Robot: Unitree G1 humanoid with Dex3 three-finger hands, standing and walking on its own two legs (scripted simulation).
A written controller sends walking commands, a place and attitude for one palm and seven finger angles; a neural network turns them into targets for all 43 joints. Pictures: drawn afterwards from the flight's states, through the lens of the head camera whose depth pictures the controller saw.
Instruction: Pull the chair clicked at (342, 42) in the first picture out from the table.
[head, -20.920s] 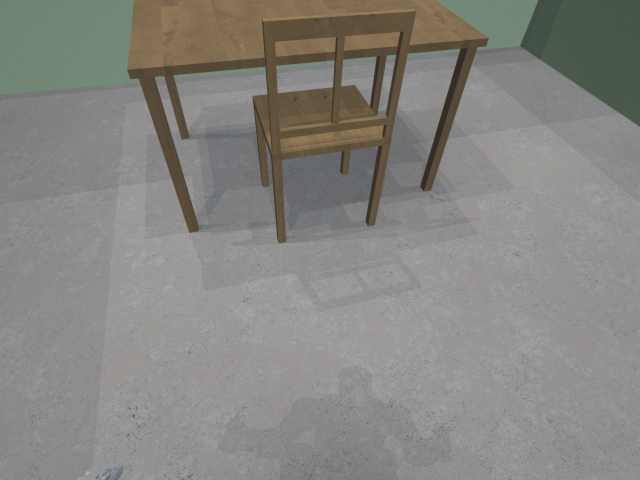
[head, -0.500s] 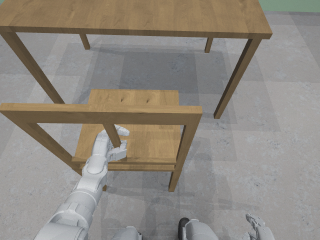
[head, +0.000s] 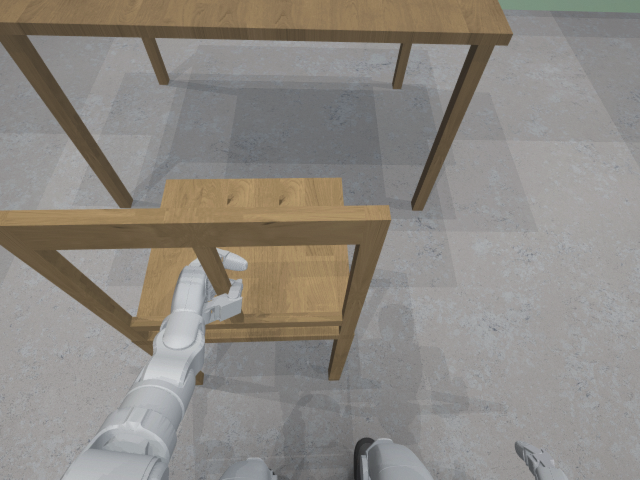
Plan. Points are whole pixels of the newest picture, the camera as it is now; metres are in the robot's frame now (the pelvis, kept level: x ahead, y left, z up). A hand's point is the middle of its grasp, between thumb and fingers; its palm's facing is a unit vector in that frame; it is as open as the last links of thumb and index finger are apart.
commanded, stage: step backward, pulling the chair out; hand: left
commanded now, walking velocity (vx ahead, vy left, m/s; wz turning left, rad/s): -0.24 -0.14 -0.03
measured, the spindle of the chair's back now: (223, 287) +0.38 +0.14 -0.08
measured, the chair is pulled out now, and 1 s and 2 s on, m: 0.48 0.61 0.61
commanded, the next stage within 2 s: stop walking, hand still on the chair in 0.10 s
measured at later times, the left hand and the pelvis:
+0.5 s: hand (234, 386) +0.23 +0.11 -0.06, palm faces -0.01 -0.99 -0.17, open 5.3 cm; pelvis -0.08 -0.02 +0.00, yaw -3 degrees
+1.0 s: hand (230, 392) +0.22 +0.11 -0.06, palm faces -0.06 -0.99 -0.16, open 5.4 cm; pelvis -0.04 -0.01 +0.01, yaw -5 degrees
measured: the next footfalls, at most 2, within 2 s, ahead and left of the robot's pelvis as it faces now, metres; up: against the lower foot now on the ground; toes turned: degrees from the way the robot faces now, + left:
right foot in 0.18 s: +0.00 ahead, -0.14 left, +0.00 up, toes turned -5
